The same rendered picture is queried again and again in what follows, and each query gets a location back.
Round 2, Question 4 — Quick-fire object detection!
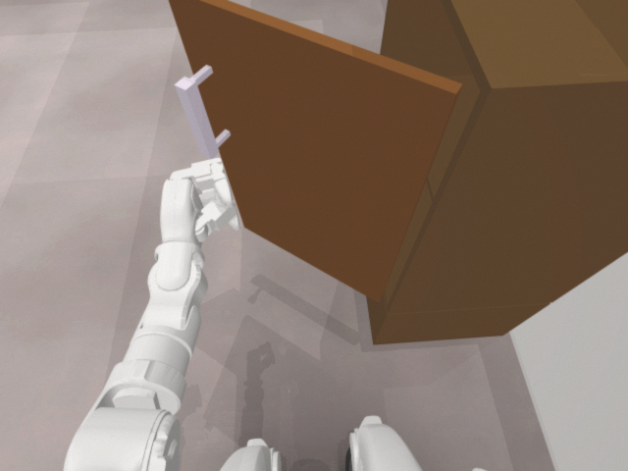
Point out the cupboard door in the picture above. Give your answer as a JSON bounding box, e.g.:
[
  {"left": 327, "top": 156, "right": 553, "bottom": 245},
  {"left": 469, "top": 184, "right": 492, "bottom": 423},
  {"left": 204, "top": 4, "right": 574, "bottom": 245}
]
[{"left": 169, "top": 0, "right": 462, "bottom": 303}]

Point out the left robot thigh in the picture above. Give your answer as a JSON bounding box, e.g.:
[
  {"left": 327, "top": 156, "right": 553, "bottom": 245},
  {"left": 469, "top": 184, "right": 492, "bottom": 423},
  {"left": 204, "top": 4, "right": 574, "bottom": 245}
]
[{"left": 220, "top": 445, "right": 281, "bottom": 471}]

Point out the left robot forearm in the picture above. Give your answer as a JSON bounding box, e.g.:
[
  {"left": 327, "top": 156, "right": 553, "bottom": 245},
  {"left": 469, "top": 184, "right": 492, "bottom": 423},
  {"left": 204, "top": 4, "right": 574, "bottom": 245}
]
[{"left": 63, "top": 240, "right": 208, "bottom": 471}]

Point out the handle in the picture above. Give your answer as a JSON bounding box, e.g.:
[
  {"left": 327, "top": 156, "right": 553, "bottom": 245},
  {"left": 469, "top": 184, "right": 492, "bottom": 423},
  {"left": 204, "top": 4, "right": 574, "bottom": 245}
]
[{"left": 174, "top": 65, "right": 231, "bottom": 159}]

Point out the robot left upper arm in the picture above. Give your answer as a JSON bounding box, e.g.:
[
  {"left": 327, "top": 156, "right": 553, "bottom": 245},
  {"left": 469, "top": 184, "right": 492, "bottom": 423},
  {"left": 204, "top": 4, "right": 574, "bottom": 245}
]
[{"left": 67, "top": 407, "right": 181, "bottom": 471}]

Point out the robot thigh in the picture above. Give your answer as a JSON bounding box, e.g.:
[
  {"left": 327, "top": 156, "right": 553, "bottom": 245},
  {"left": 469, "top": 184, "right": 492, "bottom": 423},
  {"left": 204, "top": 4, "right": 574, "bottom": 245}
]
[
  {"left": 220, "top": 445, "right": 281, "bottom": 471},
  {"left": 349, "top": 424, "right": 423, "bottom": 471}
]

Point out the right robot thigh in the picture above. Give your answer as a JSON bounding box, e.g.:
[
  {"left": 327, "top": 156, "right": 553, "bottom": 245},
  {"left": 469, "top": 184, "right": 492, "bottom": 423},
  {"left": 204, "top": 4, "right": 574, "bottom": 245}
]
[{"left": 349, "top": 424, "right": 423, "bottom": 471}]

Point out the left robot hand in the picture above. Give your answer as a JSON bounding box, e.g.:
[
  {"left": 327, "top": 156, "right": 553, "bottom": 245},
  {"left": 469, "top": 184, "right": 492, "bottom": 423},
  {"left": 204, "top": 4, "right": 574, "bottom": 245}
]
[{"left": 160, "top": 158, "right": 240, "bottom": 249}]

